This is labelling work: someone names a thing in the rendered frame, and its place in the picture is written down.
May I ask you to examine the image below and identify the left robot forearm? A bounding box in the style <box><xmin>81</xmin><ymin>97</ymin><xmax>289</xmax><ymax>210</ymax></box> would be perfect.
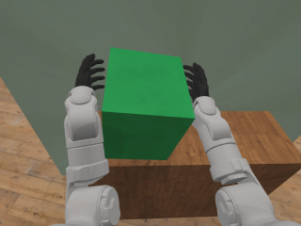
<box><xmin>64</xmin><ymin>86</ymin><xmax>109</xmax><ymax>219</ymax></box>

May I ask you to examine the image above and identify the carton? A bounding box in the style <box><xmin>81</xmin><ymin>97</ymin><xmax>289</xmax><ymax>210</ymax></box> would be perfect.
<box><xmin>102</xmin><ymin>47</ymin><xmax>196</xmax><ymax>160</ymax></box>

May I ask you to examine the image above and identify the right robot upper arm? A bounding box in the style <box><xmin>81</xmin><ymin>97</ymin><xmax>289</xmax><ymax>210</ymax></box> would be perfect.
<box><xmin>215</xmin><ymin>182</ymin><xmax>301</xmax><ymax>226</ymax></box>

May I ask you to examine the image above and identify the right robot forearm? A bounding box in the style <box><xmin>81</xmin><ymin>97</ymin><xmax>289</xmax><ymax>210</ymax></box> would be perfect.
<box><xmin>192</xmin><ymin>96</ymin><xmax>275</xmax><ymax>214</ymax></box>

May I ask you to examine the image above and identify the right robot hand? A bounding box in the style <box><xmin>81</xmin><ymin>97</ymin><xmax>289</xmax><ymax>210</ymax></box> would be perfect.
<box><xmin>182</xmin><ymin>62</ymin><xmax>210</xmax><ymax>102</ymax></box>

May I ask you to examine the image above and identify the left robot hand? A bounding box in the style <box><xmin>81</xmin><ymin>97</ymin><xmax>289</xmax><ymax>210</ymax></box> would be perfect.
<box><xmin>74</xmin><ymin>54</ymin><xmax>105</xmax><ymax>90</ymax></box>

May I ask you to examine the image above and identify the pedestal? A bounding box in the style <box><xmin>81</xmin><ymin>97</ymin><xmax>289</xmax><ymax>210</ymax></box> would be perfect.
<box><xmin>88</xmin><ymin>110</ymin><xmax>301</xmax><ymax>220</ymax></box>

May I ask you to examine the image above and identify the left robot upper arm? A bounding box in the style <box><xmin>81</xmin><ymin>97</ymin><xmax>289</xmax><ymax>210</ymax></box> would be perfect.
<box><xmin>50</xmin><ymin>185</ymin><xmax>120</xmax><ymax>226</ymax></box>

